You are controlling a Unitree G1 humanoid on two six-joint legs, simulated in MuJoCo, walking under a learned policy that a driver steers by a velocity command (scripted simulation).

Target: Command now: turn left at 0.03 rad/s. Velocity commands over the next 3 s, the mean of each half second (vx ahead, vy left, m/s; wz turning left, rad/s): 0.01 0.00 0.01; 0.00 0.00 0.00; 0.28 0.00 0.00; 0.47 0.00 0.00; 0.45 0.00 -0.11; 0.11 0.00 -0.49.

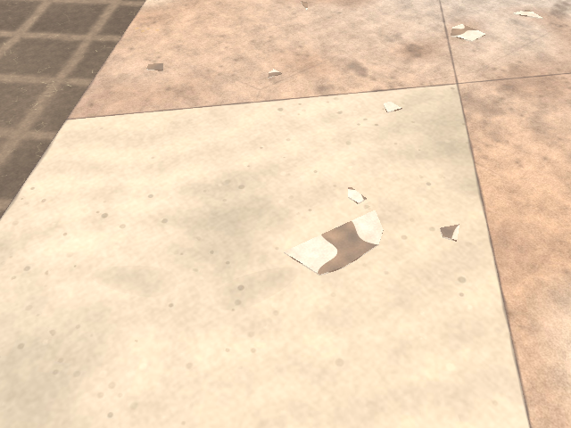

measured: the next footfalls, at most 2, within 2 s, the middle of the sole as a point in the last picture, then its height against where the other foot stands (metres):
left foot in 1.36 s outside the picture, level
right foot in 1.88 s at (322, 420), level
